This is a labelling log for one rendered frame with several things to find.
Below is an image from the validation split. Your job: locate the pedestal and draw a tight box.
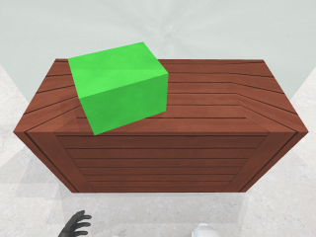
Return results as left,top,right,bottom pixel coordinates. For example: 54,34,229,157
13,58,309,194

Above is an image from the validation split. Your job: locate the right robot thigh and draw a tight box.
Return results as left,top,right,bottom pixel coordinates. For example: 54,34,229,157
192,225,220,237

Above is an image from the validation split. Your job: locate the carton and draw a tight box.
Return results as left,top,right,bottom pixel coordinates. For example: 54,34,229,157
67,41,169,135

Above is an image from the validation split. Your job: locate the robot left hand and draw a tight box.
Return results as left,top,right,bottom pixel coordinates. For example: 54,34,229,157
58,210,92,237

